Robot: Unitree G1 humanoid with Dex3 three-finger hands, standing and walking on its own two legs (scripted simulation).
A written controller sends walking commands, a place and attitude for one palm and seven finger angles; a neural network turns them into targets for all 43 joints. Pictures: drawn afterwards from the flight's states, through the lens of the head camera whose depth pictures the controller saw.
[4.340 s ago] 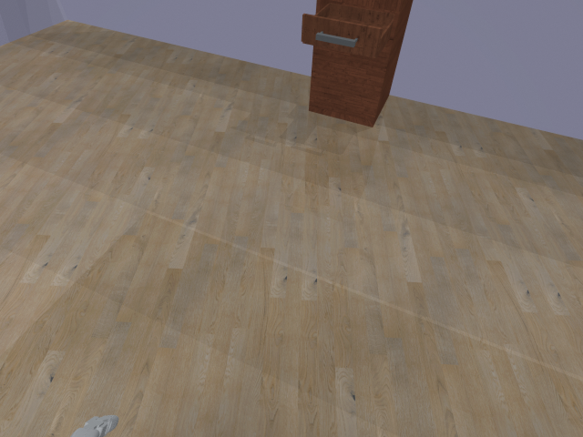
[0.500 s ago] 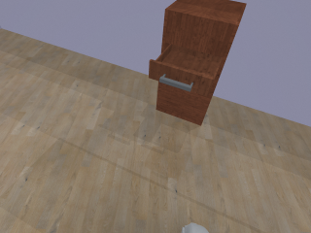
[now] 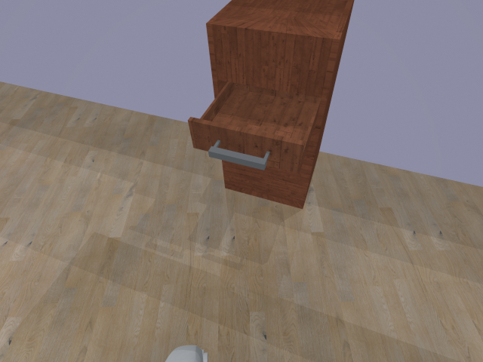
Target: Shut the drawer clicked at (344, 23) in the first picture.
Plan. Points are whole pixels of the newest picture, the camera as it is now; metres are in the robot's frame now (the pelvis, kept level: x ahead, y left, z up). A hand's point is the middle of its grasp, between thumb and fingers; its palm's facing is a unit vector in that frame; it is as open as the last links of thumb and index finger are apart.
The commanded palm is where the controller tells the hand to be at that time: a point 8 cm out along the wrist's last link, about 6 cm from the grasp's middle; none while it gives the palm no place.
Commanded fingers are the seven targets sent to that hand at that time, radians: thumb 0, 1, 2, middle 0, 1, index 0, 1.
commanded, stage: turn to face it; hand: left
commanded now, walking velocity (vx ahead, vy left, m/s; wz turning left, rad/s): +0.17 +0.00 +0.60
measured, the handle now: (239, 153) +0.75 +0.03 -0.18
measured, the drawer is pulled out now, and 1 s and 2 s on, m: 0.26 0.26 0.26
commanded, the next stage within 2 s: take the last steps up to it in 0.88 s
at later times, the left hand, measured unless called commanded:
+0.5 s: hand out of the picture +0.09 +0.21 -0.19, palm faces -0.01 -0.99 -0.17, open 7.4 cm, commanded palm none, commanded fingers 0.00 0.90 0.90 -0.20 -0.30 -0.20 -0.30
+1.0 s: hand (177, 335) +0.21 +0.14 -0.16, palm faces -0.25 -0.94 -0.22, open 7.4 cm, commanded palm none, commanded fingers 0.00 0.90 0.90 -0.20 -0.30 -0.20 -0.30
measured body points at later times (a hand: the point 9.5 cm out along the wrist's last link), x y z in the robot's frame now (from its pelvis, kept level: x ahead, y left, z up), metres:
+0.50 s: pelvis +0.09 +0.03 -0.01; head +0.13 +0.04 +0.44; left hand +0.10 +0.26 -0.17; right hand +0.19 -0.19 -0.14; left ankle +0.13 +0.14 -0.74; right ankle +0.05 -0.09 -0.68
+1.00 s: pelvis +0.07 -0.01 +0.00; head +0.09 -0.03 +0.45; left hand +0.22 +0.19 -0.14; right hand +0.04 -0.27 -0.15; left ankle +0.10 +0.13 -0.70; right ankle +0.09 -0.10 -0.74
